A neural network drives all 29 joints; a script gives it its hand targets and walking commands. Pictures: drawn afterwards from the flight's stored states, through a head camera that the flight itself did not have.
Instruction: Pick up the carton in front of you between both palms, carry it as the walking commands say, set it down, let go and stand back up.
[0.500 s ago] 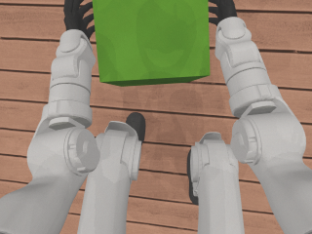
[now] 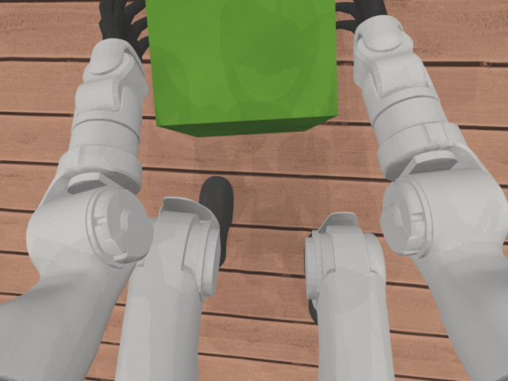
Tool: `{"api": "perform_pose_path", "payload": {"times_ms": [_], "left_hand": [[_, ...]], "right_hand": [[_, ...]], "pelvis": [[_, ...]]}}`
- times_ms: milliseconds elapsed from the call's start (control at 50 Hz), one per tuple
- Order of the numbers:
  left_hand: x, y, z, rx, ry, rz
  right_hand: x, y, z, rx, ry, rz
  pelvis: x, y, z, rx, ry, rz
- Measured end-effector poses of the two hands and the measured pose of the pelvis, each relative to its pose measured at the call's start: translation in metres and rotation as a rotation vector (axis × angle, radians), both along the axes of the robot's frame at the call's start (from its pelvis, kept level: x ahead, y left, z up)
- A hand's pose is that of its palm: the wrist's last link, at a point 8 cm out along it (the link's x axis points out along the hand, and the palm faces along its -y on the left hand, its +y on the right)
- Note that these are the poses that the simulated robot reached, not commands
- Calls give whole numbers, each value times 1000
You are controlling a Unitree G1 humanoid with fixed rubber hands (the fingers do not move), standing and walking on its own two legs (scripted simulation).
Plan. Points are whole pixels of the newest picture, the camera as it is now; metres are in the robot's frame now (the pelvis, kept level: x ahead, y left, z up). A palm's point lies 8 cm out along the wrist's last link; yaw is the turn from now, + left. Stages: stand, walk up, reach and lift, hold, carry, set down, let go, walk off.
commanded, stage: set down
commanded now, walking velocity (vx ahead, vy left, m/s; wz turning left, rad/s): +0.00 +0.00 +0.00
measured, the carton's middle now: (245, 62) +0.50 +0.08 -0.25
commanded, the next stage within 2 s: let go in 1.76 s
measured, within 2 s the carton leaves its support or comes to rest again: rests again in 0.50 s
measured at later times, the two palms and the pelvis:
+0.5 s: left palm (120, 60) +0.49 +0.23 -0.17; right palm (363, 24) +0.55 -0.08 -0.19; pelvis -0.01 +0.01 -0.01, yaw +1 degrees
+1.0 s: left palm (85, 56) +0.48 +0.25 -0.12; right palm out of the picture +0.57 -0.12 -0.11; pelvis -0.01 +0.02 +0.02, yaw +0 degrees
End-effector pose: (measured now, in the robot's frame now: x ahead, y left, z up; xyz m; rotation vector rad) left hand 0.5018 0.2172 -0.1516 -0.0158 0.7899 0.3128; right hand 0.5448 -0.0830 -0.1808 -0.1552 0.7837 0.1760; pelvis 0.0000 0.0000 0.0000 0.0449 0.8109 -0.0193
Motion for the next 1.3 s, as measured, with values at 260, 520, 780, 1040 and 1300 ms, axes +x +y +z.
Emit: {"api": "perform_pose_path", "payload": {"times_ms": [260, 520, 780, 1040, 1300], "left_hand": [[-1, 9, -9, -2, 2, -11], [-20, 20, -25, 29, 40, 17], [-17, 40, -27, 47, -18, 54], [-27, 30, 45, 2, -129, 77], [-26, 33, 127, 19, -149, 69]], "right_hand": [[-1, 4, -3, 39, -15, 23], [0, -2, -14, 18, -55, 33], [11, -43, -9, -19, -112, -37], [24, -36, 85, -51, -160, -56], [29, -42, 162, -34, -144, -56]], "pelvis": [[-2, 5, -3, -1, -34, 7], [-6, 6, -6, 9, -87, 11], [-7, 16, -8, 6, -77, -9], [-5, 18, 32, -25, -70, 19], [9, 20, 94, -39, 6, 21]]}}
